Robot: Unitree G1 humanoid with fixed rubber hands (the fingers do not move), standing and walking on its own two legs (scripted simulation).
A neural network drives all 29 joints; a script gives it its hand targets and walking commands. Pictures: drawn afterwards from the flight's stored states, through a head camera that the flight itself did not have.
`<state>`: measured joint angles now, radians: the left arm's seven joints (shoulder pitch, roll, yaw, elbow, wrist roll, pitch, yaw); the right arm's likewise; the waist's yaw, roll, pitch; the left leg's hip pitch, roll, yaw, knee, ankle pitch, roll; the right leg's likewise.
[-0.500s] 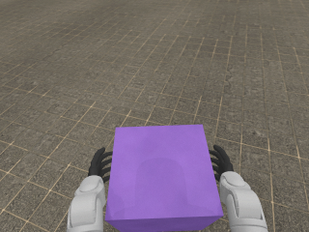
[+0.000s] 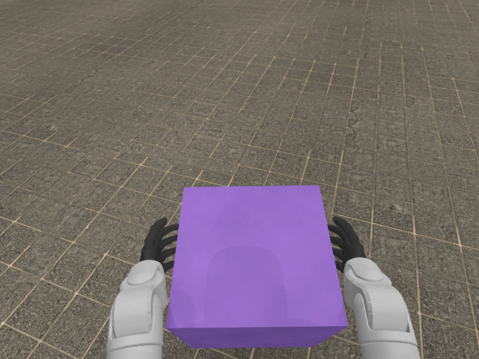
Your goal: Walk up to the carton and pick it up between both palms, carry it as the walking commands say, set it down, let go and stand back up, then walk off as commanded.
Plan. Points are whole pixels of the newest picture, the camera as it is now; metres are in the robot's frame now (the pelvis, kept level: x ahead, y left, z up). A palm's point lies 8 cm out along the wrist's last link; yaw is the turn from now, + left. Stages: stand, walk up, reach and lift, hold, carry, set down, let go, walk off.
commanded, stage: hold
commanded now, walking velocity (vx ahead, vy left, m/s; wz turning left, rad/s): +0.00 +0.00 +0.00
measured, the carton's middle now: (252, 271) +0.28 +0.00 -0.03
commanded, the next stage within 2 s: set down in 0.64 s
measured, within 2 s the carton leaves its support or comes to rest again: neither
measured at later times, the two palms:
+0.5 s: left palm (155, 264) +0.26 +0.17 +0.04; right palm (351, 263) +0.26 -0.16 +0.03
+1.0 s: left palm (156, 269) +0.27 +0.17 +0.01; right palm (344, 270) +0.26 -0.16 +0.00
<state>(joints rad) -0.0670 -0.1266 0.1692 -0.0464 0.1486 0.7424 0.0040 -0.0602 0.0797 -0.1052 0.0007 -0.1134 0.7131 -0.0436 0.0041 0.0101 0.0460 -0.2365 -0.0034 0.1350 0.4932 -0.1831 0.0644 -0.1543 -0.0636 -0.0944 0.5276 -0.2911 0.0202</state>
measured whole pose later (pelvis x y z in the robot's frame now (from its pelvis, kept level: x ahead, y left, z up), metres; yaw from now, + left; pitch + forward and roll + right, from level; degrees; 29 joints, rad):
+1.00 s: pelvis +0.00 +0.01 +0.00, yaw +0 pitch -7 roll -1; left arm -0.14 -0.13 0.21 0.12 0.20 0.69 0.01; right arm -0.13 0.10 -0.17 0.20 -0.18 0.63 -0.01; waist 0.00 0.01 0.14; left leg -0.19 0.00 0.13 0.49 -0.19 0.07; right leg -0.10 -0.05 -0.07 0.50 -0.29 0.02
